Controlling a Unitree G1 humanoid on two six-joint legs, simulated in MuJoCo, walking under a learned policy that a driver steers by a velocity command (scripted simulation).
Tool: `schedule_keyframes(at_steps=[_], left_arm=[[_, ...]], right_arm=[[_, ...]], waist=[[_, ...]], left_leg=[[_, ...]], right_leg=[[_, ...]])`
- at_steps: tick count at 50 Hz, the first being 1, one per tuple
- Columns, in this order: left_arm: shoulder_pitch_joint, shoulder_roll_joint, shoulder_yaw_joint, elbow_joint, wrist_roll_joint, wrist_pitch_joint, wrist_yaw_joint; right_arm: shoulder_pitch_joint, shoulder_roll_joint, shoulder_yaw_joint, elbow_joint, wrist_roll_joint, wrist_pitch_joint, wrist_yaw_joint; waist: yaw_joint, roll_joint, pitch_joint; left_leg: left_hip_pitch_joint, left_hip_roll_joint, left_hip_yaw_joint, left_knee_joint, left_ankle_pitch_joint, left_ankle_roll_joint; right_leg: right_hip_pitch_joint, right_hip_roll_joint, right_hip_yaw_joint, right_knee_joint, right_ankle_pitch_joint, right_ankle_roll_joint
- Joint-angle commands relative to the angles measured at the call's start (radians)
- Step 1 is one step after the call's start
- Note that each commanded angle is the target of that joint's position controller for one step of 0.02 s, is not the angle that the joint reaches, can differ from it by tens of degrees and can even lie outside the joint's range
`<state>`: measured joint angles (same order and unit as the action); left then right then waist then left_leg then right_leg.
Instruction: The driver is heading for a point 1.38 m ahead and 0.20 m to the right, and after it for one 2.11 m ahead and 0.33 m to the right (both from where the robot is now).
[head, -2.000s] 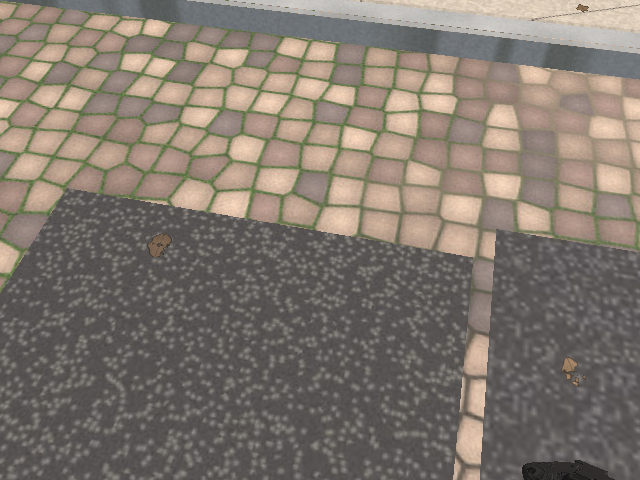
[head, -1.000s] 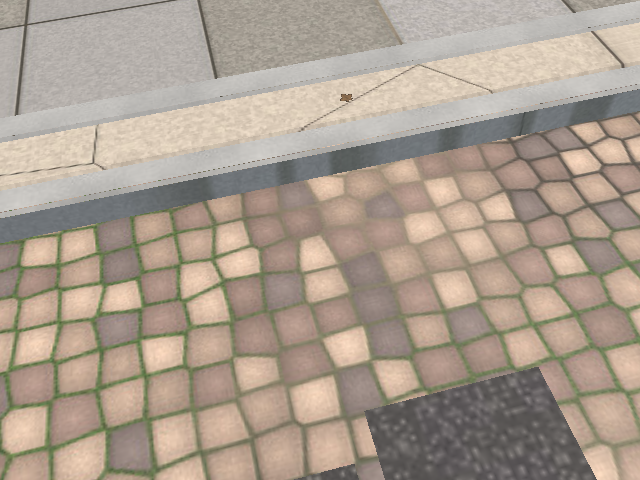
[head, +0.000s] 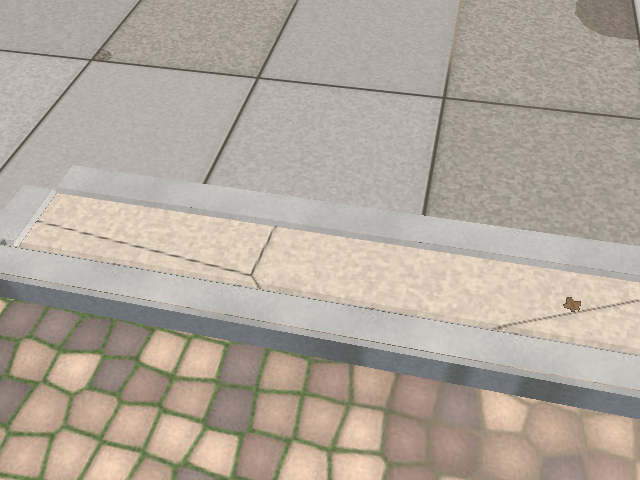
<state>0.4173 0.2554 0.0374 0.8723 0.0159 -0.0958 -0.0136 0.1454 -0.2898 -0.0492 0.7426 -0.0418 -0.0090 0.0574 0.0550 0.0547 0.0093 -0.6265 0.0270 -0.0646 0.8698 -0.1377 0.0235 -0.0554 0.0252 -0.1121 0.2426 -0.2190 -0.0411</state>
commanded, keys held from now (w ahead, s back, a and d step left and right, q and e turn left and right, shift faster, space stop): w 0.18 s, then w+e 0.62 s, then w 0.20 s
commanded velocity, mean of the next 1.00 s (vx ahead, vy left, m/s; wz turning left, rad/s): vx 0.50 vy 0.00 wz -0.26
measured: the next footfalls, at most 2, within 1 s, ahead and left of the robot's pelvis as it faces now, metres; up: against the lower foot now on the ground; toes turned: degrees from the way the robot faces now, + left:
left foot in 0.18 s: +0.24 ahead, +0.12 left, +0.00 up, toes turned +4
right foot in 0.70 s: +0.49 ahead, -0.09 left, +0.00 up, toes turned -17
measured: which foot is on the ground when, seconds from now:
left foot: up 0.00-0.16, down 0.18-0.72, up 0.74-1.00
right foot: down 0.00-0.18, up 0.20-0.68, down 0.70-1.00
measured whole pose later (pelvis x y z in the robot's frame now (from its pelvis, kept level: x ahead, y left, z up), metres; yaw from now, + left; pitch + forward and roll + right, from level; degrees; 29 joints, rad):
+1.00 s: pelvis +0.51 -0.04 +0.00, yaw -21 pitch +1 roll +0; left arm 0.36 0.25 0.06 0.90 0.01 -0.06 0.00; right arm 0.17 -0.24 -0.03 0.79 -0.05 -0.02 0.01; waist 0.02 0.04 0.03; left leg -0.77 0.14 0.00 1.37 -0.30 -0.03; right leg -0.11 0.14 0.03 0.30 -0.20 -0.13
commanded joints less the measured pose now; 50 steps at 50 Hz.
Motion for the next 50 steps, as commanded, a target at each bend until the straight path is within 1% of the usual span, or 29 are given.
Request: schedule_keyframes(at_steps=[1, 4, 6, 7, 8, 9, 10, 11, 12, 13, 14, 15, 17, 20, 25, 29, 32, 34, 35, 36, 37, 38, 39, 40, 42, 44, 46, 47, 50], left_arm=[[-0.019, 0.125, 0.024, -0.039, -0.005, -0.013, -0.001], [0.035, 0.149, 0.03, -0.002, -0.002, -0.003, 0.002], [0.043, 0.164, 0.033, 0.018, -0.002, 0.007, 0.005], [0.041, 0.169, 0.033, 0.026, -0.004, 0.012, 0.006], [0.042, 0.16, 0.028, 0.032, -0.009, 0.018, 0.007], [0.027, 0.129, 0.016, 0.007, -0.013, 0.016, 0.008], [0.091, 0.013, -0.012, -0.044, -0.033, 0.014, -0.002], [0.048, 0.126, 0.02, -0.024, -0.007, 0.023, 0.011], [-0.011, 0.124, 0.026, -0.036, -0.01, 0.024, 0.008], [-0.03, 0.097, 0.019, -0.031, -0.016, 0.021, 0.002], [-0.03, 0.084, 0.02, -0.016, -0.013, 0.031, 0.0], [-0.01, 0.075, 0.02, -0.003, 0.004, 0.045, -0.005], [-0.003, 0.052, 0.021, 0.009, 0.012, 0.064, -0.018], [-0.095, 0.039, 0.025, -0.016, 0.014, 0.072, -0.029], [-0.282, 0.015, 0.011, -0.075, 0.013, 0.067, -0.045], [-0.39, 0.014, 0.001, -0.124, 0.02, 0.065, -0.053], [-0.347, 0.032, 0.009, -0.122, 0.023, 0.07, -0.043], [-0.175, 0.062, 0.028, -0.076, 0.027, 0.065, -0.029], [-0.059, 0.099, 0.048, -0.04, 0.037, 0.055, -0.018], [0.027, 0.217, 0.084, -0.028, 0.044, 0.056, -0.001], [-0.007, 0.298, 0.104, -0.043, 0.018, 0.066, 0.0], [-0.019, 0.267, 0.101, -0.042, -0.006, 0.075, 0.002], [-0.076, 0.215, 0.088, -0.042, -0.011, 0.077, 0.008], [-0.121, 0.163, 0.074, -0.047, -0.01, 0.076, 0.011], [-0.174, 0.109, 0.054, -0.057, -0.013, 0.063, 0.018], [-0.131, 0.111, 0.05, -0.041, -0.012, 0.041, 0.015], [-0.087, 0.126, 0.052, -0.025, -0.011, 0.03, 0.013], [-0.039, 0.127, 0.053, -0.009, -0.009, 0.027, 0.016], [0.061, 0.117, 0.044, 0.022, -0.004, 0.023, 0.023]], right_arm=[[-0.108, -0.01, 0.017, -0.087, 0.002, -0.019, 0.009], [-0.16, -0.023, 0.022, -0.102, 0.003, -0.026, 0.004], [-0.137, -0.038, 0.018, -0.095, -0.001, -0.033, -0.006], [-0.069, -0.047, 0.012, -0.071, -0.006, -0.04, -0.014], [0.069, -0.063, 0.002, -0.021, -0.015, -0.051, -0.023], [0.241, -0.121, -0.018, 0.024, -0.032, -0.059, -0.036], [0.319, -0.237, -0.047, 0.032, -0.041, -0.057, -0.051], [0.304, -0.217, -0.051, 0.033, 0.01, -0.046, -0.055], [0.219, -0.161, -0.034, 0.032, 0.019, -0.046, -0.056], [0.16, -0.096, -0.017, 0.032, 0.019, -0.054, -0.051], [0.126, -0.06, -0.007, 0.034, 0.018, -0.063, -0.051], [0.11, -0.037, 0.0, 0.044, 0.021, -0.07, -0.053], [0.127, -0.04, -0.001, 0.061, 0.021, -0.089, -0.055], [0.161, -0.053, -0.007, 0.091, 0.027, -0.103, -0.06], [0.199, -0.048, -0.005, 0.127, 0.025, -0.104, -0.065], [0.256, -0.078, -0.011, 0.163, 0.023, -0.099, -0.077], [0.256, -0.103, -0.016, 0.175, 0.016, -0.084, -0.086], [0.245, -0.127, -0.023, 0.173, 0.015, -0.067, -0.091], [0.213, -0.143, -0.025, 0.15, 0.021, -0.059, -0.086], [0.23, -0.084, -0.01, 0.107, 0.028, -0.066, -0.079], [0.226, -0.045, -0.006, 0.048, 0.032, -0.073, -0.065], [0.136, -0.076, -0.007, 0.039, 0.013, -0.08, -0.06], [0.109, -0.06, -0.001, 0.027, 0.022, -0.091, -0.056], [0.117, -0.058, -0.003, 0.035, 0.02, -0.093, -0.056], [0.16, -0.046, 0.0, 0.051, -0.007, -0.058, -0.052], [0.172, -0.024, 0.004, 0.049, -0.013, -0.031, -0.043], [0.13, -0.017, 0.003, 0.034, -0.01, -0.02, -0.038], [0.106, -0.001, 0.006, 0.03, -0.009, -0.014, -0.041], [-0.016, -0.007, -0.001, -0.02, -0.009, -0.002, -0.053]], waist=[[-0.017, -0.149, 0.042], [-0.004, -0.157, 0.052], [-0.024, -0.161, 0.041], [-0.058, -0.155, 0.002], [-0.118, -0.12, -0.077], [-0.187, -0.059, -0.192], [-0.167, 0.192, -0.306], [-0.178, 0.102, -0.294], [-0.135, 0.048, -0.142], [-0.104, 0.017, -0.061], [-0.076, 0.017, -0.015], [-0.051, 0.038, 0.008], [-0.034, 0.032, 0.008], [-0.035, 0.014, 0.04], [-0.068, 0.012, 0.079], [-0.094, 0.005, 0.093], [-0.065, 0.041, 0.042], [0.007, 0.046, -0.059], [0.07, -0.01, -0.122], [0.085, -0.151, -0.215], [0.029, -0.3, -0.291], [0.046, -0.103, -0.221], [0.015, -0.072, -0.097], [-0.03, -0.026, -0.018], [-0.081, -0.047, -0.009], [-0.087, -0.064, -0.043], [-0.077, -0.067, -0.029], [-0.057, -0.113, -0.033], [-0.017, -0.114, 0.019]], left_leg=[[0.038, 0.008, 0.082, -0.166, 0.075, -0.001], [0.084, 0.005, 0.123, -0.263, 0.028, 0.03], [0.152, -0.021, 0.143, -0.315, -0.042, 0.062], [0.251, -0.051, 0.157, -0.359, -0.055, 0.081], [0.438, -0.074, 0.161, -0.421, -0.022, 0.105], [0.695, 0.063, 0.015, -0.425, -0.08, 0.148], [0.99, 0.384, -0.461, -0.499, -0.141, 0.263], [0.917, 0.402, -0.564, -0.568, -0.111, 0.277], [0.789, 0.352, -0.39, -0.58, -0.082, 0.248], [0.662, 0.304, -0.275, -0.624, -0.023, 0.212], [0.581, 0.261, -0.188, -0.662, 0.008, 0.17], [0.516, 0.229, -0.122, -0.692, 0.045, 0.145], [0.49, 0.219, -0.052, -0.725, 0.136, 0.144], [0.513, 0.214, 0.044, -0.757, 0.192, 0.143], [0.545, 0.183, 0.184, -0.751, 0.282, 0.125], [0.643, 0.217, 0.239, -0.706, 0.421, 0.11], [0.736, 0.233, 0.285, -0.54, 0.789, 0.093], [0.714, 0.233, 0.305, -0.247, 0.939, 0.091], [0.605, 0.206, 0.315, -0.017, 0.78, 0.058], [0.317, 0.133, 0.32, 0.317, 0.282, 0.014], [-0.016, -0.074, 0.179, 0.608, -0.403, -0.031], [-0.094, 0.004, 0.025, 0.601, -0.314, -0.019], [-0.103, 0.04, 0.031, 0.531, -0.23, -0.017], [-0.061, 0.072, 0.032, 0.433, -0.2, -0.018], [0.046, 0.093, 0.04, 0.358, -0.181, -0.038], [0.028, 0.085, 0.073, 0.401, -0.163, -0.053], [-0.035, 0.096, 0.089, 0.384, -0.112, -0.061], [-0.098, 0.087, 0.113, 0.486, -0.127, -0.063], [-0.414, 0.104, 0.105, 0.725, -0.194, -0.048]], right_leg=[[-0.035, -0.226, 0.109, -0.101, 0.348, -0.117], [0.032, -0.26, 0.117, -0.065, 0.413, -0.113], [0.077, -0.275, 0.111, 0.011, 0.567, -0.105], [0.087, -0.264, 0.091, 0.11, 0.701, -0.095], [0.05, -0.226, 0.05, 0.279, 0.745, -0.075], [-0.119, -0.188, 0.024, 0.513, 0.519, -0.053], [-0.504, -0.022, -0.019, 0.882, -0.129, -0.008], [-0.593, -0.008, 0.125, 1.003, -0.291, -0.024], [-0.623, -0.057, 0.166, 1.006, -0.216, -0.037], [-0.591, -0.091, 0.165, 0.944, -0.151, -0.038], [-0.547, -0.108, 0.162, 0.891, -0.119, -0.034], [-0.5, -0.116, 0.161, 0.864, -0.098, -0.023], [-0.483, -0.107, 0.154, 0.869, -0.05, -0.013], [-0.58, -0.121, 0.152, 0.833, 0.055, -0.001], [-0.603, -0.11, 0.094, 0.586, 0.217, 0.011], [-0.558, -0.085, 0.02, 0.424, 0.204, -0.027], [-0.467, -0.013, -0.038, 0.396, 0.058, -0.086], [-0.272, 0.061, -0.055, 0.364, -0.029, -0.14], [-0.094, 0.07, -0.015, 0.258, 0.021, -0.174], [0.171, -0.161, 0.297, 0.233, 0.023, -0.255], [0.345, -0.375, 0.809, 0.106, 0.189, -0.404], [0.283, -0.344, 0.708, 0.075, 0.157, -0.373], [0.146, -0.318, 0.602, 0.049, 0.153, -0.341], [0.029, -0.266, 0.523, 0.02, 0.207, -0.291], [-0.088, -0.197, 0.401, -0.013, 0.323, -0.252], [-0.078, -0.183, 0.359, -0.012, 0.468, -0.254], [-0.068, -0.169, 0.326, -0.024, 0.486, -0.235], [-0.036, -0.168, 0.335, -0.028, 0.458, -0.242], [0.084, -0.2, 0.412, -0.034, 0.257, -0.264]])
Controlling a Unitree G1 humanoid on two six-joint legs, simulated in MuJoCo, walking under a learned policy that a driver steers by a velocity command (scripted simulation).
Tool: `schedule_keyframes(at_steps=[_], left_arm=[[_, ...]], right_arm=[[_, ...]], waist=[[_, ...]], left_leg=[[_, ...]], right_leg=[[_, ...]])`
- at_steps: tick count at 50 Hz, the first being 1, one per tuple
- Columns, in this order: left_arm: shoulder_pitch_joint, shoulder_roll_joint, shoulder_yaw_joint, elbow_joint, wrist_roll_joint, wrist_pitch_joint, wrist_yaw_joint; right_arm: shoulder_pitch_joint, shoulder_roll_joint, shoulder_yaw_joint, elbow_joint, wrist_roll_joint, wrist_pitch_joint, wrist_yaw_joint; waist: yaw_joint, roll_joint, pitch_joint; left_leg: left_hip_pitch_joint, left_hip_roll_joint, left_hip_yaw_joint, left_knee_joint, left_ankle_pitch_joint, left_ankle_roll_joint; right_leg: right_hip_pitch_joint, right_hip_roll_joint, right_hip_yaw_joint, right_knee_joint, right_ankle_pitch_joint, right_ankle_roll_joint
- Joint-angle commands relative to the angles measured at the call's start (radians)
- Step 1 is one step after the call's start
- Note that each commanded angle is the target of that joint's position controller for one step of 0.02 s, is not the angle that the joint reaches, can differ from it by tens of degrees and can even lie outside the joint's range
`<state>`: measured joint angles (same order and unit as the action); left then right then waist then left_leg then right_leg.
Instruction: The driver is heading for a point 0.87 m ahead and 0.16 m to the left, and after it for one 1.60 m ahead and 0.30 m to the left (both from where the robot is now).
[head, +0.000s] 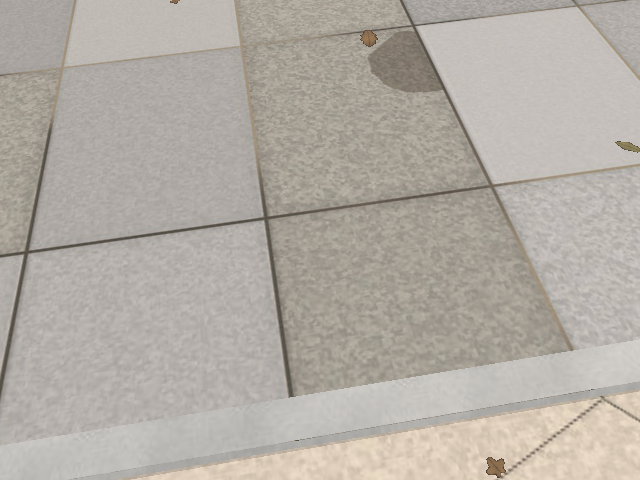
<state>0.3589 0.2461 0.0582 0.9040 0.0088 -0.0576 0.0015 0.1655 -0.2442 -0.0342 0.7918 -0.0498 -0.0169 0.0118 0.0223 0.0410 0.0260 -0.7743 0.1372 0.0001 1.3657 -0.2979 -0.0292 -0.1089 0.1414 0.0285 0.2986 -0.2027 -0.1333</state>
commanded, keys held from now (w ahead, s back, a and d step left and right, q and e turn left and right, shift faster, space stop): w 0.04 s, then w+q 0.52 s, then w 0.18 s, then w+e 0.26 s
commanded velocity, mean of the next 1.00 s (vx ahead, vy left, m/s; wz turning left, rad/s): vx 0.50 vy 0.00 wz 0.17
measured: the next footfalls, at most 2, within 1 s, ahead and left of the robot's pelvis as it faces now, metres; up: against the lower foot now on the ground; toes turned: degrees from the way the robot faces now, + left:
left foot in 0.28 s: +0.36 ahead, +0.12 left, +0.10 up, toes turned +8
right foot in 0.88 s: +0.72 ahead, +0.13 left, +0.10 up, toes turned +16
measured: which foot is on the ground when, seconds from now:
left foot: up 0.00-0.26, down 0.28-0.88, up 0.90-1.00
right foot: down 0.00-0.30, up 0.32-0.86, down 0.88-1.00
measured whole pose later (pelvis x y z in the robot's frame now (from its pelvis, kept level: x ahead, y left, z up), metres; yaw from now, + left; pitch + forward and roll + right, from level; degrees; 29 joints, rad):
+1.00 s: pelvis +0.63 +0.15 +0.09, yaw +15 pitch +1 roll -1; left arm 0.26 0.29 0.05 0.79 0.01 -0.05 0.00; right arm 0.34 -0.25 -0.03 0.81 -0.04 -0.07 -0.01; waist -0.02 0.00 0.02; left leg -0.33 -0.08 -0.03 1.25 -0.33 0.02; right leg -0.31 0.14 -0.04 0.46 -0.16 -0.14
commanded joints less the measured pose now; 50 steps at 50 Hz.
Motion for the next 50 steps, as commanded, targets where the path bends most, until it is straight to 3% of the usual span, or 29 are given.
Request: schedule_keyframes(at_steps=[1, 3, 6, 8, 9, 11, 12, 13, 14, 15, 16, 17, 19, 20, 22, 24, 26, 30, 36, 38, 40, 42, 43, 44, 45, 46, 47, 48, 50], left_arm=[[0.146, 0.125, 0.018, -0.002, 0.007, -0.016, 0.011], [0.184, 0.124, 0.009, 0.018, 0.018, -0.02, 0.018], [0.198, 0.109, -0.007, 0.058, 0.02, -0.027, 0.026], [0.145, 0.115, -0.012, 0.057, 0.01, -0.023, 0.032], [0.156, 0.102, -0.017, 0.072, 0.003, -0.015, 0.031], [0.076, 0.135, -0.022, 0.031, -0.015, -0.024, 0.028], [0.088, 0.167, -0.015, 0.03, -0.017, -0.022, 0.028], [0.085, 0.188, -0.005, 0.029, 0.003, -0.011, 0.027], [0.057, 0.224, 0.011, 0.024, 0.004, -0.002, 0.02], [0.07, 0.213, 0.014, 0.009, -0.008, -0.007, 0.016], [0.09, 0.078, -0.007, -0.067, 0.005, -0.016, -0.019], [0.081, 0.107, -0.006, -0.095, 0.059, -0.039, -0.038], [-0.003, 0.062, -0.018, -0.14, 0.047, -0.053, -0.028], [-0.045, 0.037, -0.024, -0.164, 0.041, -0.04, -0.014], [-0.076, 0.01, -0.037, -0.214, 0.028, -0.003, 0.005], [-0.06, 0.012, -0.047, -0.229, 0.04, 0.025, 0.006], [-0.128, 0.044, -0.04, -0.257, 0.046, 0.028, -0.003], [-0.284, 0.025, -0.048, -0.305, 0.035, 0.032, -0.013], [-0.467, 0.028, -0.059, -0.338, 0.022, 0.027, -0.031], [-0.477, 0.043, -0.059, -0.34, 0.015, 0.019, -0.034], [-0.408, 0.074, -0.049, -0.314, 0.012, 0.011, -0.029], [-0.201, 0.134, -0.024, -0.243, 0.005, 0.004, -0.012], [-0.04, 0.152, -0.013, -0.192, 0.0, -0.003, 0.002], [0.141, 0.179, 0.0, -0.144, 0.013, -0.008, 0.015], [0.15, 0.263, 0.026, -0.131, 0.035, -0.005, 0.011], [0.076, 0.182, 0.021, -0.15, -0.017, 0.007, -0.004], [-0.04, 0.154, 0.017, -0.172, -0.016, 0.008, -0.006], [-0.075, 0.116, 0.012, -0.177, -0.003, 0.006, -0.008], [-0.055, 0.098, 0.005, -0.15, -0.003, -0.008, 0.0]], right_arm=[[-0.089, -0.039, -0.011, -0.097, -0.003, 0.007, -0.009], [-0.181, -0.013, 0.004, -0.153, 0.004, 0.004, -0.01], [-0.303, 0.013, 0.039, -0.259, 0.004, 0.008, -0.015], [-0.256, 0.006, 0.052, -0.273, 0.002, 0.023, -0.001], [-0.237, 0.017, 0.057, -0.265, 0.005, 0.032, 0.003], [-0.109, 0.017, 0.058, -0.228, 0.021, 0.034, 0.009], [-0.04, -0.013, 0.044, -0.202, 0.02, 0.032, 0.008], [0.094, -0.048, 0.028, -0.159, 0.029, 0.027, 0.002], [0.227, -0.075, 0.013, -0.12, 0.033, 0.022, 0.002], [0.326, -0.146, -0.016, -0.08, 0.021, 0.013, 0.005], [0.318, -0.261, -0.049, -0.033, 0.041, 0.018, -0.003], [0.195, -0.244, -0.057, -0.072, 0.063, 0.018, -0.014], [0.113, -0.155, -0.046, -0.031, 0.04, -0.011, -0.01], [0.116, -0.104, -0.036, -0.006, 0.029, -0.026, -0.009], [0.133, -0.043, -0.018, 0.036, 0.031, -0.052, -0.001], [0.111, -0.067, -0.028, 0.029, 0.044, -0.065, 0.0], [0.159, -0.092, -0.031, 0.007, 0.047, -0.073, -0.007], [0.338, -0.129, -0.049, 0.026, 0.065, -0.065, -0.03], [0.415, -0.106, -0.04, 0.045, 0.047, -0.051, -0.045], [0.405, -0.118, -0.039, 0.05, 0.035, -0.054, -0.047], [0.367, -0.138, -0.038, 0.05, 0.03, -0.065, -0.051], [0.335, -0.163, -0.043, 0.056, 0.015, -0.071, -0.058], [0.295, -0.179, -0.047, 0.053, 0.016, -0.071, -0.059], [0.23, -0.171, -0.044, 0.019, 0.026, -0.075, -0.056], [0.371, -0.056, -0.023, -0.007, 0.061, -0.068, -0.046], [0.344, -0.14, -0.028, -0.008, 0.012, -0.072, -0.042], [0.241, -0.14, -0.028, -0.038, 0.011, -0.078, -0.031], [0.172, -0.138, -0.021, -0.059, 0.01, -0.085, -0.02], [0.146, -0.116, -0.013, -0.087, 0.0, -0.064, -0.006]], waist=[[0.026, -0.096, 0.022], [0.035, -0.085, 0.069], [0.02, -0.09, 0.12], [-0.02, -0.069, 0.087], [-0.012, -0.069, 0.057], [-0.081, -0.111, -0.042], [-0.111, -0.136, -0.098], [-0.158, -0.174, -0.182], [-0.223, -0.185, -0.242], [-0.248, -0.1, -0.293], [-0.14, 0.27, -0.302], [-0.084, 0.14, -0.309], [-0.01, -0.109, -0.087], [0.008, -0.153, -0.022], [0.04, -0.067, 0.003], [0.071, -0.072, 0.003], [0.027, -0.059, -0.022], [-0.079, 0.005, -0.052], [-0.152, 0.04, -0.019], [-0.142, 0.04, -0.01], [-0.096, 0.05, -0.033], [0.002, 0.069, -0.092], [0.086, 0.058, -0.138], [0.177, 0.002, -0.234], [0.068, -0.285, -0.32], [0.046, -0.114, -0.312], [0.002, -0.076, -0.141], [-0.002, -0.017, -0.069], [-0.05, -0.01, -0.003]], left_leg=[[-0.382, -0.008, 0.041, 0.321, -0.076, 0.013], [-0.581, -0.018, 0.045, 0.444, -0.159, 0.034], [-0.624, -0.028, 0.075, 0.344, -0.232, 0.075], [-0.36, -0.019, 0.102, 0.093, -0.144, 0.11], [-0.233, -0.051, 0.153, 0.022, -0.119, 0.13], [0.133, -0.114, 0.208, -0.148, -0.034, 0.179], [0.231, -0.168, 0.236, -0.202, -0.057, 0.185], [0.332, -0.218, 0.227, -0.259, -0.108, 0.196], [0.447, -0.245, 0.169, -0.414, -0.11, 0.221], [0.602, -0.164, -0.092, -0.575, -0.195, 0.27], [0.799, 0.119, -0.797, -0.935, -0.112, 0.412], [0.786, 0.139, -1.049, -1.059, -0.06, 0.396], [0.548, 0.107, -0.764, -1.033, -0.005, 0.336], [0.45, 0.059, -0.595, -1.003, 0.085, 0.311], [0.382, -0.021, -0.399, -1.026, 0.219, 0.281], [0.343, -0.097, -0.245, -1.035, 0.269, 0.242], [0.388, -0.128, -0.222, -1.082, 0.43, 0.217], [0.682, -0.093, -0.231, -1.092, 0.806, 0.135], [0.917, -0.069, -0.242, -1.125, 0.839, 0.107], [0.946, -0.051, -0.226, -1.119, 0.912, 0.107], [0.923, -0.037, -0.187, -1.061, 1.154, 0.083], [0.938, -0.013, -0.178, -0.868, 1.327, 0.059], [0.885, -0.014, -0.156, -0.691, 1.288, 0.054], [0.702, -0.049, -0.125, -0.421, 0.993, 0.061], [0.27, -0.254, -0.035, 0.008, -0.055, -0.011], [0.204, -0.241, -0.097, 0.07, -0.158, 0.03], [0.135, -0.185, -0.124, 0.039, -0.064, 0.042], [0.125, -0.157, -0.103, -0.004, -0.029, 0.051], [0.165, -0.12, -0.086, -0.1, -0.01, 0.04]], right_leg=[[0.173, -0.33, 0.292, -0.086, 0.184, -0.178], [0.221, -0.358, 0.305, -0.091, 0.119, -0.171], [0.17, -0.338, 0.22, -0.157, 0.11, -0.098], [0.084, -0.329, 0.101, -0.274, 0.286, -0.072], [0.085, -0.294, 0.021, -0.288, 0.443, -0.06], [0.031, -0.322, -0.067, -0.197, 1.091, -0.045], [0.089, -0.344, -0.076, -0.076, 1.383, -0.039], [0.165, -0.364, -0.074, 0.113, 1.552, -0.028], [0.201, -0.368, -0.094, 0.353, 1.573, 0.0], [0.085, -0.303, -0.097, 0.689, 1.228, 0.028], [-0.366, -0.011, -0.081, 1.132, -0.027, 0.108], [-0.504, -0.06, 0.092, 1.303, -0.044, 0.085], [-0.571, -0.128, 0.06, 1.377, 0.006, 0.072], [-0.588, -0.163, 0.046, 1.352, -0.002, 0.065], [-0.632, -0.191, 0.039, 1.38, -0.052, 0.05], [-0.613, -0.23, 0.033, 1.171, -0.024, 0.069], [-0.573, -0.223, -0.031, 0.98, 0.026, 0.107], [-0.694, -0.207, -0.069, 0.711, 0.165, 0.151], [-0.701, -0.155, -0.113, 0.397, 0.232, 0.128], [-0.628, -0.128, -0.131, 0.306, 0.222, 0.098], [-0.435, -0.073, -0.151, 0.242, 0.182, 0.051], [-0.252, -0.042, -0.131, 0.208, 0.108, 0.009], [-0.096, -0.077, -0.088, 0.146, 0.157, -0.021], [0.169, -0.196, 0.038, 0.17, 0.16, -0.08], [0.494, -0.518, 0.55, 0.21, 0.354, -0.297], [0.384, -0.497, 0.729, 0.055, 0.253, -0.315], [0.241, -0.457, 0.588, 0.007, 0.115, -0.289], [0.137, -0.411, 0.499, -0.032, 0.136, -0.256], [-0.017, -0.317, 0.378, -0.072, 0.24, -0.193]])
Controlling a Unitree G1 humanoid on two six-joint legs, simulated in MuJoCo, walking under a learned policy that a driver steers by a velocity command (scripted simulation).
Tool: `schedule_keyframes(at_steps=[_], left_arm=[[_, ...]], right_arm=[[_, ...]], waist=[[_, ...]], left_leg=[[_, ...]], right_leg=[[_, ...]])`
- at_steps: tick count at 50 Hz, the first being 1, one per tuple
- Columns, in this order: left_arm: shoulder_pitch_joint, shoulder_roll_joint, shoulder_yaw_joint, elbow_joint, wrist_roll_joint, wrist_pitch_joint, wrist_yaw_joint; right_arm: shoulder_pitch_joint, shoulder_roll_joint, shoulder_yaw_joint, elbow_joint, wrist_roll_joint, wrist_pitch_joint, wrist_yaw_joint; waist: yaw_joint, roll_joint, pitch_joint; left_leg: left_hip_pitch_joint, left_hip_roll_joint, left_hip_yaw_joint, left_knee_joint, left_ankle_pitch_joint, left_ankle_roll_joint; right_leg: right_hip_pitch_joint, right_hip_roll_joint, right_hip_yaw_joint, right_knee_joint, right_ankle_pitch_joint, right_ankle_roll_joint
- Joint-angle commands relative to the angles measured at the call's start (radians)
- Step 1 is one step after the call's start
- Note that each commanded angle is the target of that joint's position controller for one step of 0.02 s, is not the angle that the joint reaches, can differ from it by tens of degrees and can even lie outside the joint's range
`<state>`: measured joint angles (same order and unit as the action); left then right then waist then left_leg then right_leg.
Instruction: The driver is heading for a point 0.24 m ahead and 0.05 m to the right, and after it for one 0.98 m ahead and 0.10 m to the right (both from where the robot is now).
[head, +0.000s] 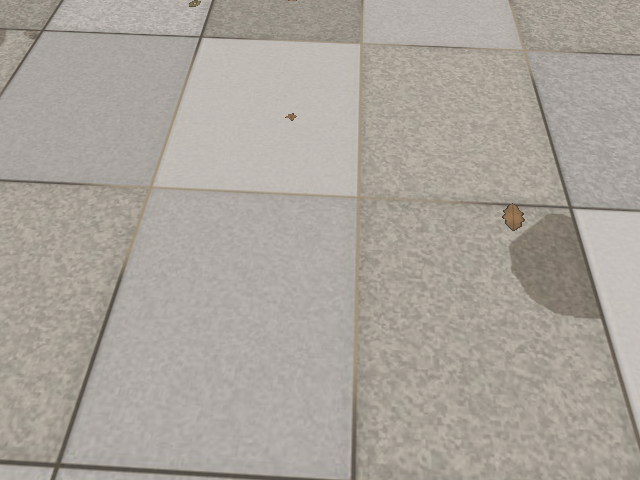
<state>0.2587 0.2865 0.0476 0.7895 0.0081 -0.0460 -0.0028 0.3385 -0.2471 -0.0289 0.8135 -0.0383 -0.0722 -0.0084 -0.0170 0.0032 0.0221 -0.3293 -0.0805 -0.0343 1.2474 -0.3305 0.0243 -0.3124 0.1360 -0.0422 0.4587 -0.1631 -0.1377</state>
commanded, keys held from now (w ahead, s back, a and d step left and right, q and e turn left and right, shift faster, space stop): w+e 0.30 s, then w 0.60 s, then w+q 0.10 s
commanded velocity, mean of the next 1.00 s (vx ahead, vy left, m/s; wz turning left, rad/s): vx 0.50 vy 0.00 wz -0.23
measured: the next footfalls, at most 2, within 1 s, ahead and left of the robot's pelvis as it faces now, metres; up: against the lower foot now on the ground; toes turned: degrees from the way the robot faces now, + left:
left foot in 0.38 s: +0.38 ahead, +0.10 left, +0.00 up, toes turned -15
right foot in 0.86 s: +0.54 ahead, -0.17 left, +0.00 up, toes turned -20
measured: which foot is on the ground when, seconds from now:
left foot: up 0.00-0.36, down 0.38-0.88, up 0.90-1.00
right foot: down 0.00-0.38, up 0.40-0.84, down 0.86-1.00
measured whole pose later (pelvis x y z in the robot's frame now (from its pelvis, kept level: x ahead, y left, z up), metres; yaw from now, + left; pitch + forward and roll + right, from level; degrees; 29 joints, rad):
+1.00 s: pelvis +0.50 -0.08 +0.01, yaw -16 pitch +1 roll +1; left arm 0.21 0.23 0.02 0.76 0.03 -0.06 -0.01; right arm 0.39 -0.25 -0.04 0.87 -0.02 -0.05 0.01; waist -0.04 0.03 0.01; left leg -0.37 0.01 0.00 1.07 -0.36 0.06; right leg -0.28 0.02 -0.08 0.46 -0.20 -0.07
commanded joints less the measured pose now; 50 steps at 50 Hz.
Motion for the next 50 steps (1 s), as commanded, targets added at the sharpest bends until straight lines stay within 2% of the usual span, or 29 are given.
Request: schedule_keyframes(at_steps=[1, 4, 6, 8, 11, 13, 15, 17, 18, 19, 20, 21, 22, 23, 24, 26, 28, 31, 35, 39, 41, 42, 43, 44, 45, 46, 47, 48, 50], left_arm=[[0.061, 0.073, 0.019, -0.028, -0.005, -0.027, 0.003], [0.111, 0.116, 0.033, -0.016, -0.009, -0.036, -0.002], [0.143, 0.116, 0.035, -0.013, -0.007, -0.032, -0.002], [0.185, 0.116, 0.04, -0.008, -0.009, -0.027, -0.005], [0.253, 0.13, 0.048, 0.0, -0.008, -0.019, 0.001], [0.27, 0.131, 0.051, -0.002, 0.001, -0.012, 0.006], [0.243, 0.139, 0.056, -0.016, 0.007, -0.007, 0.014], [0.191, 0.151, 0.058, -0.027, 0.005, -0.011, 0.014], [0.187, 0.135, 0.053, -0.024, -0.004, -0.02, 0.005], [0.186, 0.077, 0.035, -0.05, -0.014, -0.031, -0.001], [0.308, 0.013, 0.022, -0.062, -0.029, -0.026, 0.001], [0.318, 0.086, 0.03, -0.038, 0.01, -0.012, 0.007], [0.227, 0.09, 0.032, -0.038, 0.025, -0.006, 0.001], [0.152, 0.071, 0.026, -0.052, 0.03, -0.006, -0.008], [0.123, 0.061, 0.025, -0.06, 0.031, -0.003, -0.016], [0.13, 0.049, 0.019, -0.056, 0.037, 0.011, -0.027], [0.106, 0.043, 0.017, -0.066, 0.04, 0.016, -0.032], [-0.016, 0.028, 0.004, -0.106, 0.042, 0.016, -0.039], [-0.171, -0.003, -0.02, -0.149, 0.028, 0.009, -0.048], [-0.238, 0.019, -0.018, -0.172, 0.021, 0.002, -0.037], [-0.203, 0.029, -0.013, -0.166, 0.025, -0.005, -0.028], [-0.122, 0.035, -0.006, -0.138, 0.033, -0.012, -0.021], [0.018, 0.069, 0.01, -0.089, 0.048, -0.024, -0.01], [0.206, 0.149, 0.031, -0.066, 0.068, -0.031, 0.004], [0.23, 0.243, 0.055, -0.055, 0.05, -0.02, 0.008], [0.175, 0.165, 0.042, -0.06, 0.018, -0.01, 0.006], [0.094, 0.108, 0.025, -0.067, 0.014, -0.012, 0.003], [0.051, 0.065, 0.014, -0.063, 0.017, -0.02, -0.002], [0.025, 0.027, 0.003, -0.048, 0.015, -0.035, 0.002]], right_arm=[[-0.013, -0.1, -0.013, -0.114, -0.014, 0.004, 0.019], [-0.055, -0.079, 0.0, -0.143, -0.02, 0.024, 0.023], [-0.172, -0.069, 0.008, -0.187, -0.014, 0.027, 0.026], [-0.265, -0.053, 0.017, -0.213, -0.009, 0.028, 0.03], [-0.354, -0.058, 0.02, -0.237, 0.003, 0.024, 0.025], [-0.4, -0.067, 0.021, -0.257, 0.009, 0.015, 0.021], [-0.386, -0.081, 0.016, -0.265, 0.012, 0.005, 0.017], [-0.246, -0.11, 0.001, -0.222, 0.009, -0.004, 0.007], [-0.13, -0.141, -0.014, -0.19, -0.001, -0.016, -0.004], [0.031, -0.205, -0.032, -0.179, -0.023, -0.023, -0.02], [0.056, -0.287, -0.053, -0.168, -0.034, -0.007, -0.024], [0.042, -0.234, -0.057, -0.153, -0.006, 0.007, -0.014], [-0.023, -0.142, -0.037, -0.162, 0.004, 0.007, -0.006], [-0.056, -0.098, -0.026, -0.153, 0.007, 0.003, 0.001], [-0.064, -0.089, -0.023, -0.141, 0.004, -0.003, 0.003], [-0.04, -0.092, -0.024, -0.109, 0.012, -0.019, 0.008], [-0.007, -0.101, -0.028, -0.084, 0.021, -0.034, 0.014], [0.022, -0.115, -0.034, -0.055, 0.025, -0.033, 0.016], [0.077, -0.129, -0.039, -0.02, 0.028, -0.024, 0.023], [0.134, -0.158, -0.047, 0.017, 0.025, -0.016, 0.022], [0.133, -0.173, -0.05, 0.031, 0.023, -0.009, 0.018], [0.13, -0.173, -0.049, 0.039, 0.027, -0.005, 0.016], [0.142, -0.151, -0.041, 0.043, 0.03, -0.005, 0.014], [0.116, -0.107, -0.025, 0.0, 0.03, -0.008, 0.013], [0.205, -0.041, -0.014, -0.024, 0.045, -0.006, 0.014], [0.13, -0.139, -0.039, -0.004, 0.015, 0.008, 0.006], [0.074, -0.119, -0.038, -0.016, 0.019, 0.006, 0.015], [0.057, -0.094, -0.033, -0.011, 0.027, 0.008, 0.019], [0.079, -0.076, -0.033, 0.015, 0.012, 0.032, 0.029]], waist=[[-0.021, 0.003, -0.008], [-0.02, -0.035, -0.008], [0.01, -0.052, 0.025], [0.052, -0.067, 0.023], [0.102, -0.08, -0.009], [0.119, -0.081, -0.018], [0.095, -0.087, -0.025], [0.024, -0.085, -0.073], [-0.032, -0.038, -0.136], [-0.096, 0.056, -0.267], [-0.037, 0.252, -0.326], [-0.019, 0.191, -0.263], [-0.012, 0.07, -0.127], [-0.01, 0.022, -0.051], [0.006, 0.052, -0.027], [0.03, 0.102, -0.031], [0.037, 0.101, -0.044], [0.025, 0.09, -0.005], [-0.016, 0.095, 0.023], [-0.036, 0.09, 0.027], [-0.012, 0.087, 0.017], [0.03, 0.063, -0.017], [0.082, 0.02, -0.104], [0.161, -0.098, -0.243], [0.114, -0.316, -0.303], [0.11, -0.123, -0.186], [0.075, -0.087, -0.08], [0.049, -0.068, -0.036], [0.009, -0.105, -0.002]], left_leg=[[-0.259, 0.108, -0.04, -0.025, 0.025, -0.023], [-0.263, 0.132, 0.003, -0.167, 0.043, -0.053], [-0.274, 0.139, 0.029, -0.317, 0.129, -0.072], [-0.253, 0.126, 0.042, -0.456, 0.236, -0.077], [-0.263, 0.102, 0.039, -0.562, 0.304, -0.077], [-0.265, 0.084, 0.03, -0.609, 0.285, -0.068], [-0.192, 0.069, 0.007, -0.681, 0.24, -0.049], [0.022, 0.038, 0.022, -0.763, 0.195, -0.014], [0.201, 0.076, -0.002, -0.809, 0.215, 0.02], [0.418, 0.289, -0.213, -0.827, 0.044, 0.081], [0.596, 0.507, -0.638, -0.915, -0.018, 0.199], [0.522, 0.507, -0.766, -0.95, -0.149, 0.244], [0.4, 0.45, -0.622, -0.972, -0.162, 0.227], [0.298, 0.392, -0.481, -0.996, -0.055, 0.203], [0.247, 0.345, -0.381, -1.015, 0.048, 0.177], [0.194, 0.297, -0.267, -1.032, 0.251, 0.163], [0.199, 0.292, -0.218, -1.046, 0.351, 0.177], [0.188, 0.284, -0.156, -1.097, 0.33, 0.184], [0.161, 0.25, -0.072, -1.107, 0.362, 0.161], [0.228, 0.292, -0.081, -1.051, 0.432, 0.145], [0.263, 0.303, -0.076, -0.974, 0.541, 0.131], [0.258, 0.278, -0.042, -0.863, 0.654, 0.114], [0.198, 0.229, 0.005, -0.679, 0.67, 0.093], [0.027, 0.177, 0.057, -0.383, 0.378, 0.066], [-0.278, 0.018, 0.094, -0.099, -0.194, 0.036], [-0.366, 0.076, -0.005, -0.031, -0.164, 0.049], [-0.363, 0.108, -0.025, -0.052, -0.077, 0.054], [-0.318, 0.133, -0.026, -0.099, -0.022, 0.051], [-0.242, 0.149, -0.021, -0.148, 0.023, 0.033]], right_leg=[[0.159, -0.292, 0.416, -0.244, 0.232, -0.176], [0.094, -0.239, 0.355, -0.266, 0.267, -0.16], [0.056, -0.207, 0.335, -0.285, 0.254, -0.135], [0.069, -0.183, 0.323, -0.264, 0.285, -0.093], [0.18, -0.197, 0.353, -0.199, 0.386, -0.066], [0.242, -0.216, 0.388, -0.15, 0.423, -0.066], [0.254, -0.235, 0.429, -0.103, 0.416, -0.05], [0.218, -0.224, 0.419, 0.001, 0.492, -0.016], [0.171, -0.176, 0.367, 0.154, 0.485, 0.01], [0.057, -0.134, 0.295, 0.396, 0.251, 0.035], [-0.221, 0.016, 0.167, 0.641, -0.352, 0.068], [-0.333, -0.048, 0.153, 0.751, -0.36, 0.063], [-0.35, -0.084, 0.162, 0.77, -0.266, 0.067], [-0.338, -0.106, 0.157, 0.728, -0.214, 0.073], [-0.316, -0.128, 0.15, 0.686, -0.194, 0.08], [-0.26, -0.135, 0.137, 0.641, -0.184, 0.096], [-0.272, -0.135, 0.126, 0.611, -0.155, 0.106], [-0.328, -0.179, 0.088, 0.494, -0.055, 0.123], [-0.249, -0.192, 0.021, 0.26, 0.067, 0.128], [-0.175, -0.169, -0.012, 0.149, 0.04, 0.096], [-0.096, -0.141, -0.027, 0.09, -0.016, 0.069], [0.024, -0.114, -0.039, 0.022, -0.009, 0.052], [0.227, -0.128, -0.008, 0.0, -0.013, 0.023], [0.461, -0.372, 0.259, -0.033, -0.134, -0.034], [0.613, -0.585, 0.687, -0.164, -0.167, -0.152], [0.515, -0.537, 0.642, -0.181, -0.203, -0.131], [0.397, -0.491, 0.492, -0.197, -0.137, -0.104], [0.304, -0.443, 0.38, -0.233, -0.044, -0.072], [0.201, -0.378, 0.236, -0.285, 0.04, -0.025]])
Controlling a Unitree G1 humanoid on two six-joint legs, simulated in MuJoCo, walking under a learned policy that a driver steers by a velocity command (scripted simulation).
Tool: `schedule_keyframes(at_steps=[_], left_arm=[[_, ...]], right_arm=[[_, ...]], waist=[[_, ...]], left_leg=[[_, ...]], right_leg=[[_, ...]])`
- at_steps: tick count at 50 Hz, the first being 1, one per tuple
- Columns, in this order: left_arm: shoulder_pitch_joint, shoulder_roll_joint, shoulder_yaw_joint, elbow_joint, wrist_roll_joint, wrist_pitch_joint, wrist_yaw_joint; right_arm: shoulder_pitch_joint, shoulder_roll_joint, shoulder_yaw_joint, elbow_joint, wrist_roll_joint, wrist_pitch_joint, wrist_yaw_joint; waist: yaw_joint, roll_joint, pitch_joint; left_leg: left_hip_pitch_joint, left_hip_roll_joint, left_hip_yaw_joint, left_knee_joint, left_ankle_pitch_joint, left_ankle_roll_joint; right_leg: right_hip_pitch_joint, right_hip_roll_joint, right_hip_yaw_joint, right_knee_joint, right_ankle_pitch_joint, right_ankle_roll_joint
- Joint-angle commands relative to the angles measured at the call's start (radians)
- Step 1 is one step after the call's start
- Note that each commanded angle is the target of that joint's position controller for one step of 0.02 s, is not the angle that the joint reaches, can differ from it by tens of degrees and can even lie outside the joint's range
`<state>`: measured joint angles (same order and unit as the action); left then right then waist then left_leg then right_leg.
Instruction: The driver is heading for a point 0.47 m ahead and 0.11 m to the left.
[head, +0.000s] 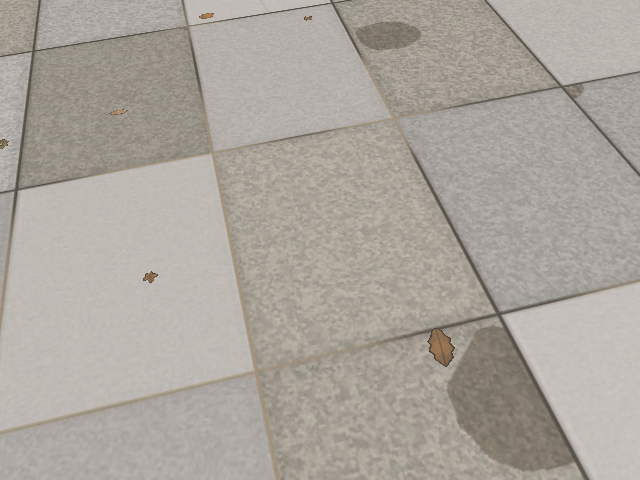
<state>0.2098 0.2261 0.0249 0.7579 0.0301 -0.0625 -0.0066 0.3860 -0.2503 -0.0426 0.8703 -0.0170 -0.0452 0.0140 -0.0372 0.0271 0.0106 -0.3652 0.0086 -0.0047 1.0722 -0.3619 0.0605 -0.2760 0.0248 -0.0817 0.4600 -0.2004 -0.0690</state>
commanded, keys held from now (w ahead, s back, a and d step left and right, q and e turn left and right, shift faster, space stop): w+q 0.44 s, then no key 0.56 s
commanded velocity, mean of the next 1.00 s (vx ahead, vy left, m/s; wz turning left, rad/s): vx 0.33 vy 0.00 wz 0.29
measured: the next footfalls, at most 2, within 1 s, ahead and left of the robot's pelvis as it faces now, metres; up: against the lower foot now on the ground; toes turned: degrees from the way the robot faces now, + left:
left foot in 0.40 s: +0.35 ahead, +0.13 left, +0.00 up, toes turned +17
right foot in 0.90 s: +0.54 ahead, +0.02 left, +0.00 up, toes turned +18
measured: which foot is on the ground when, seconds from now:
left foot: up 0.00-0.38, down 0.40-0.92, up 0.94-1.00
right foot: down 0.00-0.42, up 0.44-0.88, down 0.90-1.00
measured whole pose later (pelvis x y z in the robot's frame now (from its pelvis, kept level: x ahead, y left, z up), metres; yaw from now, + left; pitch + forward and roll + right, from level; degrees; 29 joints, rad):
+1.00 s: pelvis +0.41 +0.07 +0.00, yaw +20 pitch -1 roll +1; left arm 0.22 0.20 0.01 0.90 0.02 -0.03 0.03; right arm 0.26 -0.22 -0.02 0.96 0.00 0.00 -0.03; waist -0.01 0.02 0.06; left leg -0.17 -0.10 -0.03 0.67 -0.51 0.07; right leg -0.30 0.02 -0.05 0.48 -0.17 -0.06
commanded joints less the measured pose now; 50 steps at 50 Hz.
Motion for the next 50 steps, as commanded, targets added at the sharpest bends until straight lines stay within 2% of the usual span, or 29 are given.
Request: schedule_keyframes(at_steps=[1, 3, 6, 9, 14, 17, 18, 19, 20, 21, 22, 23, 24, 25, 26, 27, 28, 31, 35, 38, 41, 43, 44, 45, 46, 47, 48, 49, 50], left_arm=[[0.087, 0.088, 0.027, -0.007, -0.007, -0.029, 0.007], [0.114, 0.1, 0.032, 0.017, -0.013, -0.042, 0.009], [0.153, 0.1, 0.035, 0.048, -0.012, -0.046, 0.011], [0.167, 0.095, 0.033, 0.07, -0.013, -0.046, 0.012], [0.24, 0.126, 0.04, 0.123, -0.011, -0.039, 0.027], [0.233, 0.159, 0.046, 0.138, -0.007, -0.024, 0.038], [0.226, 0.175, 0.05, 0.141, -0.004, -0.015, 0.041], [0.223, 0.189, 0.053, 0.14, -0.003, -0.005, 0.043], [0.208, 0.192, 0.052, 0.127, -0.006, -0.001, 0.041], [0.235, 0.112, 0.033, 0.077, -0.017, -0.006, 0.031], [0.197, 0.115, 0.037, 0.017, -0.021, -0.013, 0.016], [0.094, 0.143, 0.04, 0.006, -0.013, -0.019, 0.014], [0.089, 0.124, 0.031, 0.006, -0.026, -0.029, 0.014], [0.113, 0.111, 0.03, 0.028, -0.024, -0.027, 0.018], [0.137, 0.106, 0.03, 0.037, -0.006, -0.009, 0.02], [0.17, 0.099, 0.029, 0.053, 0.006, 0.013, 0.019], [0.181, 0.095, 0.03, 0.057, 0.009, 0.029, 0.016], [0.164, 0.078, 0.029, 0.056, -0.001, 0.048, 0.009], [0.058, 0.076, 0.025, 0.039, -0.004, 0.054, 0.01], [0.006, 0.075, 0.02, 0.035, -0.01, 0.054, 0.018], [0.005, 0.077, 0.019, 0.05, -0.011, 0.049, 0.029], [0.041, 0.078, 0.02, 0.07, -0.011, 0.042, 0.039], [0.083, 0.073, 0.019, 0.091, -0.01, 0.036, 0.043], [0.14, 0.079, 0.02, 0.112, -0.004, 0.023, 0.049], [0.195, 0.14, 0.029, 0.124, 0.001, 0.01, 0.055], [0.169, 0.163, 0.03, 0.128, -0.019, 0.02, 0.054], [0.147, 0.093, 0.009, 0.123, -0.026, 0.028, 0.043], [0.112, 0.08, 0.0, 0.124, -0.013, 0.028, 0.037], [0.068, 0.077, -0.005, 0.122, -0.005, 0.033, 0.04]], right_arm=[[0.033, -0.066, -0.02, -0.037, -0.012, 0.013, 0.013], [-0.009, -0.056, -0.023, -0.046, -0.013, 0.022, 0.021], [-0.114, -0.044, -0.022, -0.073, -0.014, 0.025, 0.027], [-0.22, -0.025, -0.011, -0.107, -0.012, 0.022, 0.036], [-0.366, -0.022, 0.001, -0.169, -0.017, 0.021, 0.052], [-0.327, -0.042, -0.009, -0.169, -0.021, 0.023, 0.044], [-0.266, -0.056, -0.017, -0.155, -0.023, 0.022, 0.039], [-0.163, -0.078, -0.03, -0.127, -0.026, 0.017, 0.034], [-0.005, -0.122, -0.052, -0.079, -0.037, 0.01, 0.023], [0.081, -0.235, -0.086, -0.071, -0.042, 0.012, 0.005], [0.045, -0.287, -0.097, -0.092, -0.007, 0.021, 0.005], [0.007, -0.248, -0.09, -0.087, 0.01, 0.03, -0.005], [-0.048, -0.192, -0.073, -0.084, 0.011, 0.025, -0.013], [-0.091, -0.143, -0.057, -0.082, 0.009, 0.018, -0.015], [-0.124, -0.118, -0.048, -0.082, 0.017, 0.01, -0.015], [-0.142, -0.1, -0.039, -0.084, 0.017, 0.001, -0.012], [-0.133, -0.102, -0.036, -0.078, 0.015, -0.01, -0.008], [-0.103, -0.13, -0.037, -0.056, 0.009, -0.016, -0.008], [-0.073, -0.113, -0.023, -0.032, 0.009, -0.004, -0.018], [-0.043, -0.108, -0.016, -0.008, 0.003, 0.001, -0.027], [-0.043, -0.101, -0.009, 0.014, -0.004, 0.007, -0.035], [-0.058, -0.099, -0.007, 0.027, -0.003, 0.01, -0.041], [-0.076, -0.096, -0.004, 0.032, 0.004, 0.011, -0.045], [-0.089, -0.094, -0.001, 0.035, 0.014, 0.006, -0.047], [-0.06, -0.072, 0.009, 0.021, 0.016, -0.003, -0.048], [0.086, -0.024, 0.012, 0.068, 0.028, 0.014, -0.045], [0.041, -0.062, 0.006, 0.083, 0.017, 0.039, -0.053], [-0.018, -0.069, 0.001, 0.082, 0.011, 0.051, -0.053], [-0.054, -0.059, 0.002, 0.085, 0.007, 0.061, -0.049]], waist=[[0.025, -0.13, 0.009], [0.017, -0.108, 0.027], [0.031, -0.091, 0.056], [0.046, -0.095, 0.074], [0.082, -0.087, 0.102], [0.05, -0.11, 0.052], [0.021, -0.122, 0.01], [-0.022, -0.121, -0.053], [-0.097, -0.076, -0.138], [-0.097, 0.091, -0.252], [-0.063, 0.186, -0.328], [-0.072, 0.029, -0.194], [-0.03, -0.009, -0.086], [0.021, -0.064, -0.024], [0.057, -0.06, -0.006], [0.077, -0.041, -0.02], [0.084, -0.03, -0.033], [0.086, 0.006, -0.05], [0.045, 0.047, -0.041], [0.015, 0.053, -0.038], [0.01, 0.053, -0.019], [0.023, 0.051, -0.005], [0.05, 0.036, -0.002], [0.084, -0.001, -0.021], [0.073, -0.084, -0.099], [0.014, -0.229, -0.165], [0.046, -0.211, -0.165], [0.045, -0.169, -0.095], [0.033, -0.13, -0.068]], left_leg=[[-0.192, 0.052, -0.047, 0.032, 0.077, -0.008], [-0.242, 0.054, -0.051, 0.02, 0.134, -0.016], [-0.335, 0.063, -0.048, -0.047, 0.232, -0.027], [-0.321, 0.06, -0.001, -0.206, 0.34, -0.028], [-0.272, 0.04, 0.095, -0.412, 0.343, 0.022], [-0.166, -0.033, 0.154, -0.451, 0.208, 0.079], [-0.092, -0.069, 0.168, -0.457, 0.15, 0.103], [0.034, -0.103, 0.163, -0.493, 0.123, 0.13], [0.267, -0.09, 0.098, -0.564, 0.135, 0.172], [0.556, 0.181, -0.282, -0.587, 0.059, 0.269], [0.693, 0.359, -0.789, -0.761, 0.129, 0.402], [0.61, 0.332, -0.611, -0.773, 0.27, 0.359], [0.459, 0.312, -0.46, -0.769, 0.498, 0.321], [0.333, 0.258, -0.342, -0.768, 0.724, 0.268], [0.252, 0.211, -0.248, -0.772, 0.837, 0.235], [0.2, 0.184, -0.193, -0.778, 0.902, 0.21], [0.188, 0.167, -0.164, -0.778, 0.992, 0.203], [0.205, 0.131, -0.092, -0.781, 1.09, 0.173], [0.257, 0.108, -0.061, -0.776, 1.041, 0.114], [0.313, 0.13, -0.073, -0.76, 1.026, 0.111], [0.337, 0.153, -0.095, -0.716, 1.028, 0.122], [0.336, 0.167, -0.123, -0.664, 1.02, 0.125], [0.325, 0.156, -0.128, -0.62, 0.986, 0.109], [0.277, 0.128, -0.123, -0.563, 0.899, 0.071], [0.208, 0.071, -0.101, -0.475, 0.634, 0.033], [0.16, -0.049, -0.05, -0.377, 0.067, 0.003], [0.139, -0.07, -0.05, -0.33, -0.237, 0.005], [0.121, -0.07, -0.065, -0.288, -0.271, 0.003], [0.127, -0.062, -0.067, -0.278, -0.246, -0.009]], right_leg=[[0.15, -0.262, 0.242, -0.299, 0.137, -0.093], [0.16, -0.261, 0.177, -0.324, 0.215, -0.096], [0.194, -0.257, 0.093, -0.342, 0.282, -0.095], [0.199, -0.233, 0.001, -0.338, 0.34, -0.08], [0.309, -0.269, -0.075, -0.296, 0.477, -0.063], [0.394, -0.283, -0.126, -0.132, 0.862, -0.043], [0.405, -0.284, -0.14, -0.016, 0.98, -0.04], [0.378, -0.282, -0.149, 0.152, 0.981, -0.036], [0.243, -0.259, -0.162, 0.393, 0.811, -0.013], [-0.073, -0.175, -0.167, 0.745, 0.24, 0.028], [-0.369, 0.03, 0.001, 1.001, -0.354, 0.066], [-0.467, -0.051, 0.112, 0.995, -0.253, 0.057], [-0.43, -0.089, 0.1, 0.923, -0.17, 0.055], [-0.351, -0.115, 0.097, 0.836, -0.154, 0.06], [-0.283, -0.127, 0.1, 0.777, -0.158, 0.069], [-0.215, -0.127, 0.096, 0.738, -0.153, 0.076], [-0.192, -0.113, 0.083, 0.717, -0.141, 0.082], [-0.21, -0.095, 0.062, 0.611, -0.052, 0.092], [-0.235, -0.091, 0.053, 0.434, 0.06, 0.09], [-0.22, -0.081, 0.053, 0.324, 0.094, 0.078], [-0.166, -0.057, 0.054, 0.233, 0.037, 0.058], [-0.098, -0.04, 0.056, 0.14, -0.01, 0.033], [-0.027, -0.037, 0.058, 0.037, 0.038, 0.018], [0.109, -0.071, 0.095, -0.092, 0.259, 0.003], [0.271, -0.216, 0.234, -0.065, 0.686, -0.03], [0.321, -0.377, 0.372, -0.018, 0.997, -0.199], [0.261, -0.409, 0.436, -0.071, 0.878, -0.25], [0.184, -0.379, 0.414, -0.121, 0.695, -0.242], [0.128, -0.338, 0.377, -0.159, 0.511, -0.21]])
